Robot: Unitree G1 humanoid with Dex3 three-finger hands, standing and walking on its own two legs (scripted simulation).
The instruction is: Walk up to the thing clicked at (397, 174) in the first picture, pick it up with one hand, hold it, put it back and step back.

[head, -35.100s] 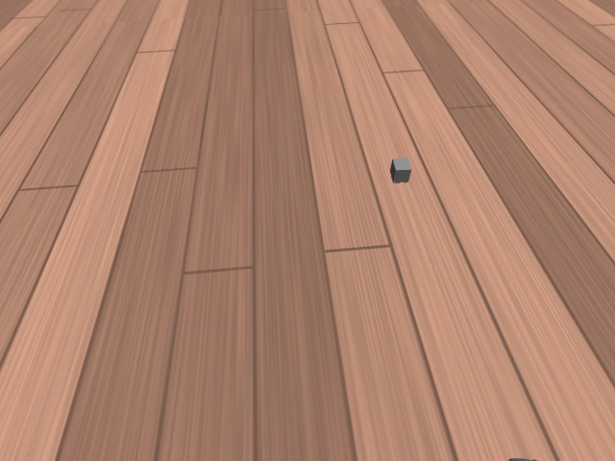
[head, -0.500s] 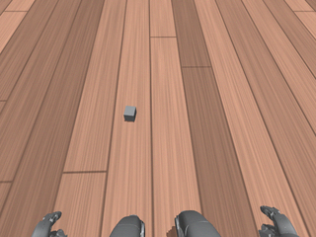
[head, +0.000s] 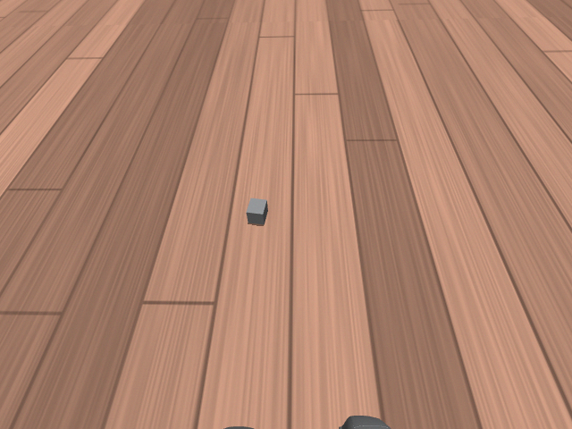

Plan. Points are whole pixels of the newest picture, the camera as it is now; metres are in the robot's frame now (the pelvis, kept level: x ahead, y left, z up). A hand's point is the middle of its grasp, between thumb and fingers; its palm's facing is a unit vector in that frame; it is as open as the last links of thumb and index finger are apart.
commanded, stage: step back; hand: left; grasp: from above
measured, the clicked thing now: (257, 211) +1.05 +0.18 -0.72
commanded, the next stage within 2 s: stand in 0.78 s
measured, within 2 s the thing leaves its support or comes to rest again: neither
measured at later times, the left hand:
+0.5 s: hand out of the picture +0.08 +0.27 -0.15, palm faces +0.06 -0.93 -0.37, open 7.4 cm
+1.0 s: hand (129, 426) +0.13 +0.27 -0.14, palm faces +0.00 -0.94 -0.34, open 7.3 cm
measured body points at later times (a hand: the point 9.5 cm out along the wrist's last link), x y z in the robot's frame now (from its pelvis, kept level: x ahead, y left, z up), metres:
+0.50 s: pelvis +0.04 +0.00 +0.00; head +0.06 +0.00 +0.45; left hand +0.08 +0.32 -0.12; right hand +0.13 -0.31 -0.12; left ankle +0.08 +0.13 -0.73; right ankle +0.03 -0.12 -0.72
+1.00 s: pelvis +0.05 +0.02 +0.02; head +0.06 +0.02 +0.47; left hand +0.13 +0.32 -0.11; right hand +0.17 -0.28 -0.10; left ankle +0.08 +0.13 -0.72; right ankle +0.03 -0.12 -0.72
